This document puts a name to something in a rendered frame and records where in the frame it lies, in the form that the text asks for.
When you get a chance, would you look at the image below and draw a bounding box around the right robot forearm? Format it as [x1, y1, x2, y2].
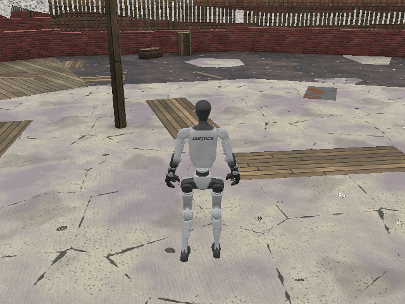
[228, 153, 239, 175]

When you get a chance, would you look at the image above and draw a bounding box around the left robot hand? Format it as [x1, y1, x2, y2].
[165, 174, 180, 188]

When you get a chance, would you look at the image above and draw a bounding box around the robot left upper arm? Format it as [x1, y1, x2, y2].
[173, 128, 190, 163]

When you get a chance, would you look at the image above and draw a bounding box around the robot left shin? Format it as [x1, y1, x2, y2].
[181, 210, 191, 253]

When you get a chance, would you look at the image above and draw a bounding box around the right robot hand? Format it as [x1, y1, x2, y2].
[226, 173, 240, 186]

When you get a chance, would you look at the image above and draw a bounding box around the robot right upper arm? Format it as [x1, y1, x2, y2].
[216, 128, 234, 163]

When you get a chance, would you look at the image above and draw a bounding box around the right robot foot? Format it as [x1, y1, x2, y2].
[211, 242, 221, 258]

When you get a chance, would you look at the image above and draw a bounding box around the left robot forearm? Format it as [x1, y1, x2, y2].
[167, 153, 179, 177]

